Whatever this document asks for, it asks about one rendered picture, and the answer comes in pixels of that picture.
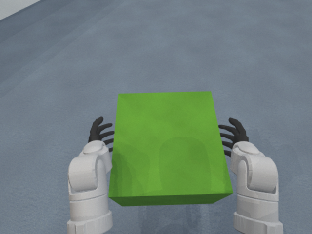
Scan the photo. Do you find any robot left forearm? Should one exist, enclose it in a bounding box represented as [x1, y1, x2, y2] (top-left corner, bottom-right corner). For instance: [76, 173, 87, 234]
[67, 140, 113, 234]

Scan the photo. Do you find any carton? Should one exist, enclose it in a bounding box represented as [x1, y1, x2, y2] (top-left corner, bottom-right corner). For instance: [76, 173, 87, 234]
[108, 91, 233, 207]

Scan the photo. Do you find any robot left hand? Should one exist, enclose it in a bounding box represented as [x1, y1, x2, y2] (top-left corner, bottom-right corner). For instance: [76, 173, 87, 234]
[88, 116, 115, 152]

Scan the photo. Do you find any robot right hand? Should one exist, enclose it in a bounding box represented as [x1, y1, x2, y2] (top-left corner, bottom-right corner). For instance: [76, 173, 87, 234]
[218, 117, 249, 157]

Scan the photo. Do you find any robot right forearm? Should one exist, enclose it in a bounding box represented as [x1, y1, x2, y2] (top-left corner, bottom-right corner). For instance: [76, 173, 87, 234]
[230, 141, 284, 234]

